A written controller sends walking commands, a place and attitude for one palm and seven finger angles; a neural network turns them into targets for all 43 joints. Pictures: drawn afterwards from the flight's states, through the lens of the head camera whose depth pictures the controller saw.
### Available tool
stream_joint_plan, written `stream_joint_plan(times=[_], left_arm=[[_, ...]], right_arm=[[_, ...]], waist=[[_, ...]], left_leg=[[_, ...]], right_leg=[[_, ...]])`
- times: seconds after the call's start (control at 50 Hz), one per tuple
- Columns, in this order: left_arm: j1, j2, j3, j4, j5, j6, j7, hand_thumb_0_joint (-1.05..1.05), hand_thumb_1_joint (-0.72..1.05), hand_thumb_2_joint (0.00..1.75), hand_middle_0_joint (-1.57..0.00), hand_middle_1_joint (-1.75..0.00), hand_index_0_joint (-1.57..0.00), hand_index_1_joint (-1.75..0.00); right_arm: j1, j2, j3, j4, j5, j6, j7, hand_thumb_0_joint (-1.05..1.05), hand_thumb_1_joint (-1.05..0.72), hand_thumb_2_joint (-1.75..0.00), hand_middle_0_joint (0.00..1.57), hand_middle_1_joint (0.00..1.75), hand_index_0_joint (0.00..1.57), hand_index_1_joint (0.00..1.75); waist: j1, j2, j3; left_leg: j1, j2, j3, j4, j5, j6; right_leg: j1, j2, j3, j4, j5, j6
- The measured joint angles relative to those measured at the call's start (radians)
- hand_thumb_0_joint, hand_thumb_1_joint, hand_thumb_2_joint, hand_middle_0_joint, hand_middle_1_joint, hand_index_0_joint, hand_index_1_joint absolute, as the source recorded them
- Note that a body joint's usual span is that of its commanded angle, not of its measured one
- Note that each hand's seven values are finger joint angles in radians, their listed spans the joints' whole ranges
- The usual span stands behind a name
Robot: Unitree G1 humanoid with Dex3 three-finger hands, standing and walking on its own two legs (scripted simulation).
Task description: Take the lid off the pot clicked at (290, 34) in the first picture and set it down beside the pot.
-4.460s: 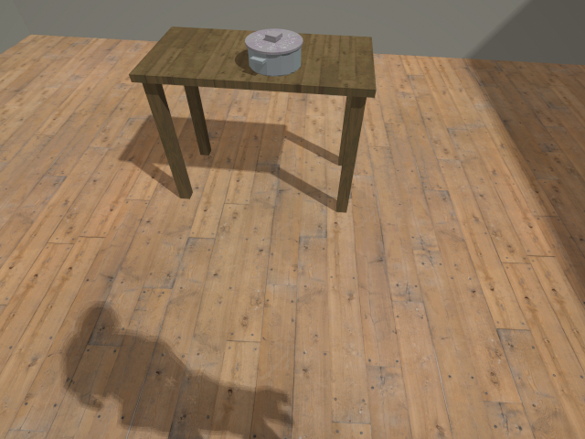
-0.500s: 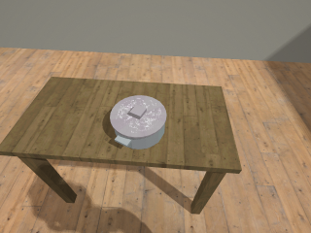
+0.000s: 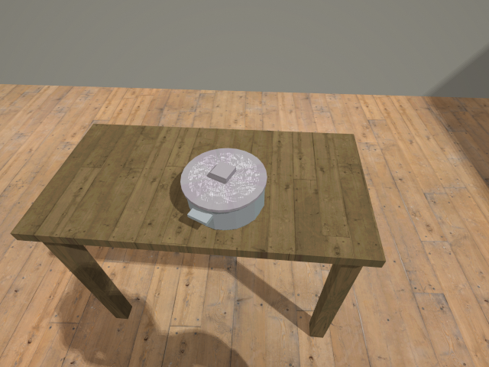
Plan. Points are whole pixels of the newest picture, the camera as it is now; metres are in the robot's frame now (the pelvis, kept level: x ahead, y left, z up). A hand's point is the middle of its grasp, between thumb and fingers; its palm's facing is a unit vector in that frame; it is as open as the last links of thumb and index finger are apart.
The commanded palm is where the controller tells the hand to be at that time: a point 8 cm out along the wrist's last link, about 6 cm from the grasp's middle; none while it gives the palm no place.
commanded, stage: come to a stop and stand still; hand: left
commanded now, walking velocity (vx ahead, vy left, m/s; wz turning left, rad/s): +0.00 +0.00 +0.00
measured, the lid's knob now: (223, 171) +0.54 +0.08 -0.01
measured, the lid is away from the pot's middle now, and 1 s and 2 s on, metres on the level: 0.00 0.00 0.00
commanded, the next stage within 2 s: look again from close up in 0.88 s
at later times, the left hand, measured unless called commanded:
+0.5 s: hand out of the picture +0.04 +0.16 -0.16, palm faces +0.01 -0.98 -0.20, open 7.3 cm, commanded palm none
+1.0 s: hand out of the picture +0.06 +0.17 -0.17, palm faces +0.01 -0.98 -0.20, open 7.3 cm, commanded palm none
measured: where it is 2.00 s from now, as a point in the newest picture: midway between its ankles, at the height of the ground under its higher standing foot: outside the picture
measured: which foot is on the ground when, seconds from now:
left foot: down 0.00-1.00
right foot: down 0.00-1.00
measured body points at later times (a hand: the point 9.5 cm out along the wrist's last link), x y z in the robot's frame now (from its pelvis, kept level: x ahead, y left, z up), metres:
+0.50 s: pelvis +0.04 -0.01 +0.01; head +0.05 -0.01 +0.46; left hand +0.04 +0.22 -0.15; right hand +0.03 -0.22 -0.15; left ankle +0.02 +0.09 -0.73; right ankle +0.05 -0.11 -0.73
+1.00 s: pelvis +0.06 -0.01 +0.01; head +0.08 -0.01 +0.46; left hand +0.06 +0.22 -0.15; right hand +0.05 -0.22 -0.15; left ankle +0.02 +0.09 -0.73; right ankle +0.05 -0.11 -0.73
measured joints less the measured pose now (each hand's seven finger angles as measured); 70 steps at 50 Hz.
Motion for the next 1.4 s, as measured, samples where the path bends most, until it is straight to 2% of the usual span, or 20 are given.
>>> stream_joint_plan(times=[0.08,0.22,0.36,0.74,1.4], left_arm=[[0.032,-0.004,-0.004,0.007,-0.001,-0.008,-0.003,0.00,0.91,0.90,-0.20,-0.30,-0.20,-0.30],[0.058,-0.011,-0.014,0.049,-0.005,-0.016,-0.005,0.00,0.91,0.90,-0.20,-0.30,-0.19,-0.30],[0.037,-0.023,-0.024,0.082,-0.007,-0.027,-0.002,0.00,0.91,0.90,-0.20,-0.30,-0.20,-0.30],[-0.010,-0.004,-0.017,0.112,-0.011,-0.036,0.009,0.01,0.93,0.90,-0.20,-0.30,-0.20,-0.30],[0.017,-0.020,-0.021,0.129,-0.010,-0.036,0.010,0.00,0.92,0.90,-0.20,-0.30,-0.19,-0.30]], right_arm=[[-0.011,-0.006,0.004,0.002,0.000,-0.002,-0.002,0.01,-0.92,-0.90,0.20,0.30,0.20,0.30],[-0.017,-0.004,0.013,0.027,0.006,-0.027,-0.005,0.01,-0.92,-0.90,0.20,0.30,0.20,0.30],[-0.016,0.015,0.024,0.083,0.010,-0.036,-0.012,0.01,-0.92,-0.90,0.20,0.30,0.20,0.30],[-0.028,0.047,0.027,0.159,0.011,-0.043,-0.023,0.01,-0.92,-0.90,0.20,0.30,0.20,0.30],[-0.028,0.062,0.027,0.186,0.015,-0.046,-0.027,0.01,-0.92,-0.90,0.20,0.30,0.20,0.30]], waist=[[0.011,0.007,-0.004],[0.011,-0.003,0.004],[0.014,-0.016,0.018],[0.008,-0.028,0.037],[0.015,-0.042,0.040]], left_leg=[[0.008,-0.002,0.003,-0.025,0.010,-0.002],[0.032,0.001,0.003,-0.069,0.019,-0.007],[0.064,0.005,-0.005,-0.094,0.014,-0.014],[0.121,0.012,-0.013,-0.121,-0.011,-0.025],[0.150,0.009,-0.015,-0.145,-0.013,-0.017]], right_leg=[[0.004,0.001,0.004,-0.019,0.003,0.001],[0.025,0.007,0.004,-0.057,0.011,0.004],[0.061,0.014,-0.003,-0.085,0.005,0.001],[0.118,0.024,-0.010,-0.111,-0.023,-0.001],[0.155,0.023,-0.012,-0.148,-0.017,0.008]])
